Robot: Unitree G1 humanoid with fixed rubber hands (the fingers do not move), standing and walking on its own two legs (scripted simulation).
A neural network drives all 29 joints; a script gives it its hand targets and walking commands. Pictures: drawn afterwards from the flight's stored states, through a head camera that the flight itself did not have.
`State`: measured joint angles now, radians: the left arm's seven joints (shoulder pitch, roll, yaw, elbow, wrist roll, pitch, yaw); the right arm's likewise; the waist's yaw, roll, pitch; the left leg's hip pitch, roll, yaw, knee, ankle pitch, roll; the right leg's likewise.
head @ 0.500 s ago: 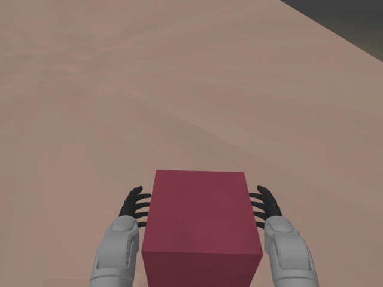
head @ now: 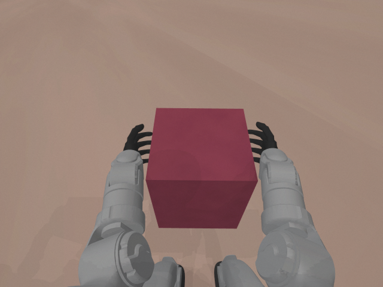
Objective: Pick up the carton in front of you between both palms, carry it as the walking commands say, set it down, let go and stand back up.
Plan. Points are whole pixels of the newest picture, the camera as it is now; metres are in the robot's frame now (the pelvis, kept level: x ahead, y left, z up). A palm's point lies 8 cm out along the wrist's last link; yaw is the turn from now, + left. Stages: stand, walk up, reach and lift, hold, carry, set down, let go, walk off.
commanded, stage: set down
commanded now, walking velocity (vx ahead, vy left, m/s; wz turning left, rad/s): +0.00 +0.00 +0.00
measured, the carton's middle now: (198, 171) +0.40 +0.00 -0.09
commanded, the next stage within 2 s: none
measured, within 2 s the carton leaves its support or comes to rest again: neither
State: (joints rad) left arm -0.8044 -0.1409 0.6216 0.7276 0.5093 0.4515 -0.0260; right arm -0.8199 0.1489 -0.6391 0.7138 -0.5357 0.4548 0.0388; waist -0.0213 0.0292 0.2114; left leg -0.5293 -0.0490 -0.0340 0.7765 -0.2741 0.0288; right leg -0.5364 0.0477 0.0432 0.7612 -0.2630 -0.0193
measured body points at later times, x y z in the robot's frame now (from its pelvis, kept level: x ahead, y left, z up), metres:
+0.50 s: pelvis +0.05 +0.00 -0.12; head +0.27 -0.01 +0.27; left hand +0.49 +0.13 -0.20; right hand +0.47 -0.17 -0.20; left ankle +0.10 +0.10 -0.70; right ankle +0.11 -0.11 -0.70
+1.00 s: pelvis +0.01 +0.00 -0.24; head +0.32 +0.00 +0.09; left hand +0.52 +0.11 -0.37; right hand +0.48 -0.19 -0.37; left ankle +0.10 +0.11 -0.70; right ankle +0.11 -0.11 -0.70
